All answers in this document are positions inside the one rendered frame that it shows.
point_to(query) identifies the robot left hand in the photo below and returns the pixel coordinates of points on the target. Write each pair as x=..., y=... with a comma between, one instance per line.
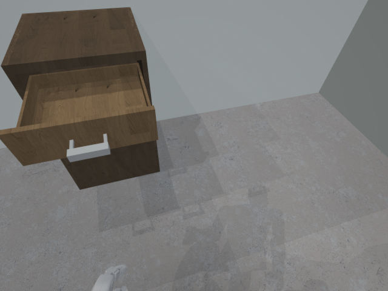
x=105, y=281

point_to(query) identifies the handle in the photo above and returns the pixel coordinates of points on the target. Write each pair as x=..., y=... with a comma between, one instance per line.
x=89, y=151

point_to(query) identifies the cabinet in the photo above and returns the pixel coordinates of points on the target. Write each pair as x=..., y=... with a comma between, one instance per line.
x=51, y=42

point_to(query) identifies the drawer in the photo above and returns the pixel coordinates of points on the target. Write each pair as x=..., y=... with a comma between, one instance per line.
x=81, y=105

